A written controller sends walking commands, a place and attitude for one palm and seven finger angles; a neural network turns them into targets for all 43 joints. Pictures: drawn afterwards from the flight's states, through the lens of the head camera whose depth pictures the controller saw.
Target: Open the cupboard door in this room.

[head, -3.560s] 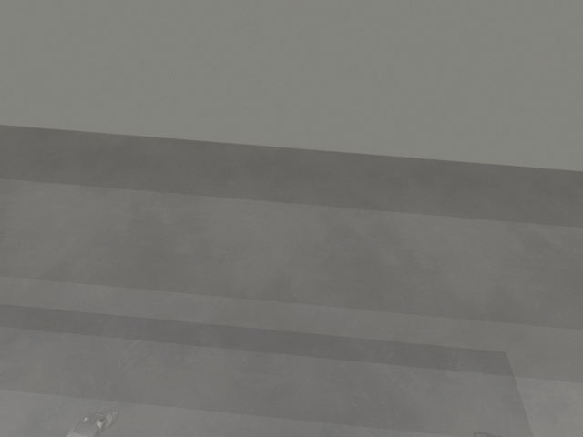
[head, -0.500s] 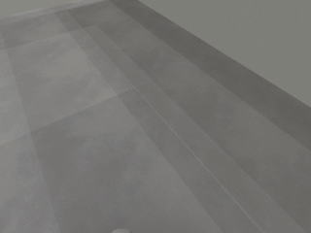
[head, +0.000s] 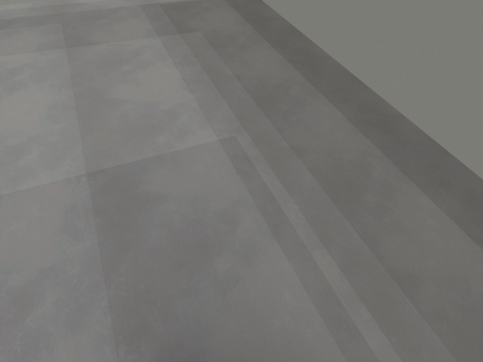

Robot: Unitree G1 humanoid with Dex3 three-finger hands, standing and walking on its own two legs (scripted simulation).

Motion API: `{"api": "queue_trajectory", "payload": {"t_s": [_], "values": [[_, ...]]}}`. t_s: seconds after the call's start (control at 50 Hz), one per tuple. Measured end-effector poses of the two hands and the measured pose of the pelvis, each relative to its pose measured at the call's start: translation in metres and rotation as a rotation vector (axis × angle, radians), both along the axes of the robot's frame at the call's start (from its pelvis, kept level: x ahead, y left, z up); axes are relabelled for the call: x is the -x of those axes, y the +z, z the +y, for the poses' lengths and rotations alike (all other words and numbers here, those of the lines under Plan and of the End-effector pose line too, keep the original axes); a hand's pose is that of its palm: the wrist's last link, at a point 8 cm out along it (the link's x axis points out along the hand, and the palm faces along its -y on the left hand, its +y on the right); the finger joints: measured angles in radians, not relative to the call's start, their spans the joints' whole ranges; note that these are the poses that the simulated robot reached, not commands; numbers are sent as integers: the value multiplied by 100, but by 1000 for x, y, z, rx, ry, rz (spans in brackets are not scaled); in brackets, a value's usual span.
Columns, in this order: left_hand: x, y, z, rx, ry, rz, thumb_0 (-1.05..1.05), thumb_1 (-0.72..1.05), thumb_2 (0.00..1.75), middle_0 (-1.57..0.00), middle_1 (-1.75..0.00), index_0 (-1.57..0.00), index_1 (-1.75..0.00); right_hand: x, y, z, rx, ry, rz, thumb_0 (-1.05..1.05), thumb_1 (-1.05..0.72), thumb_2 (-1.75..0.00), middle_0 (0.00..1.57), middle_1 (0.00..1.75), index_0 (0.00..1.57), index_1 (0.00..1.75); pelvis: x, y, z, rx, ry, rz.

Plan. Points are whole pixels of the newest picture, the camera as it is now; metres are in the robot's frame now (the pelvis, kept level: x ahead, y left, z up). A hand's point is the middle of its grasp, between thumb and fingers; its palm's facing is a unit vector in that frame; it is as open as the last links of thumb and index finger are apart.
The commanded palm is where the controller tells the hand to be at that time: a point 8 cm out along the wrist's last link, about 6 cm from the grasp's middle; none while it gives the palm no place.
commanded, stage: turn or walk to find it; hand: left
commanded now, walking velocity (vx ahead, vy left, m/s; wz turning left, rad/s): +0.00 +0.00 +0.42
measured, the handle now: out of the picture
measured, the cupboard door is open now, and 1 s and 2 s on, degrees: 0 0 0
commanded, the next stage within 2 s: none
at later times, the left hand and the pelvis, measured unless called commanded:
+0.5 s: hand out of the picture -0.01 +0.16 -0.17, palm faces +0.26 -0.94 -0.23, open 7.4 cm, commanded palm none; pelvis -0.03 -0.03 -0.01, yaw +14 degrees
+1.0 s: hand out of the picture -0.07 +0.23 -0.16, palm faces +0.44 -0.86 -0.25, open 7.4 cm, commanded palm none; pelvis -0.07 +0.00 +0.00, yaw +24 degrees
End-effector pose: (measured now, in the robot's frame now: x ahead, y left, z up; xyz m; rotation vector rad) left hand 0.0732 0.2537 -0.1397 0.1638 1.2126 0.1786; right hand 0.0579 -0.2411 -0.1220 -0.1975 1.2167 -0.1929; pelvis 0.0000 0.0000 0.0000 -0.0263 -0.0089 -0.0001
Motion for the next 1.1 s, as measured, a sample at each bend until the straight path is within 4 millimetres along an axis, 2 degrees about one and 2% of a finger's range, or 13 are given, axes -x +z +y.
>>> {"api": "queue_trajectory", "payload": {"t_s": [0.1,0.18,0.22,0.28,0.42,0.52,0.64,0.72,0.82,0.9,1.0,1.1], "values": [[-11,9,-16,-16,-2,-59,0,91,90,-20,-30,-20,-30,29,-13,-13,-21,-4,73,1,-91,-90,20,30,20,30,9,-2,-11,-9,43,9],[-9,14,-33,-37,11,-111,0,91,90,-20,-30,-20,-30,48,-28,-30,-45,2,124,1,-91,-90,20,30,20,30,17,-9,-28,-31,77,19],[0,16,-40,-50,21,-120,0,91,90,-20,-30,-20,-30,52,-35,-39,-53,9,141,1,-91,-90,20,30,20,30,21,-11,-34,-26,95,14],[22,21,-48,-52,59,-108,0,90,90,-20,-30,-20,-30,51,-33,-48,-54,37,159,1,-91,-90,20,30,20,30,24,-7,-40,-37,132,4],[75,15,-52,-31,159,-46,0,90,90,-20,-30,-20,-30,34,-26,-55,-29,116,160,1,-91,-90,20,30,19,30,30,-4,-41,-40,212,-10],[118,1,-43,-3,237,11,0,90,89,-20,-30,-21,-30,6,-21,-37,2,205,142,1,-91,-90,20,30,19,30,36,-7,-29,-39,261,-6],[177,-28,-13,29,344,101,0,90,89,-20,-30,-21,-30,-39,-16,10,39,330,21,1,-91,-90,20,30,19,30,49,-21,-2,-29,311,-2],[199,-25,3,25,373,156,0,91,90,-20,-30,-20,-30,-51,-2,37,31,375,-48,1,-91,-90,20,30,19,30,56,-13,6,-13,320,-5],[198,-9,17,9,397,99,0,91,90,-20,-30,-20,-30,-50,4,57,11,419,-58,1,-91,-90,20,30,20,30,63,-4,11,-1,360,-2],[189,0,20,-15,409,38,0,91,90,-19,-30,-20,-30,-42,0,59,-12,435,-44,1,-91,-90,20,30,20,30,68,-2,8,-7,390,-1],[173,9,11,-42,410,-29,0,91,90,-19,-30,-20,-30,-26,-12,45,-36,434,-4,1,-91,-90,20,30,20,30,73,-4,-5,-19,427,-1],[165,15,-13,-77,417,-96,0,91,90,-20,-30,-20,-30,-13,-32,15,-59,435,52,1,-91,-90,20,30,20,30,76,-12,-28,-43,467,7]]}}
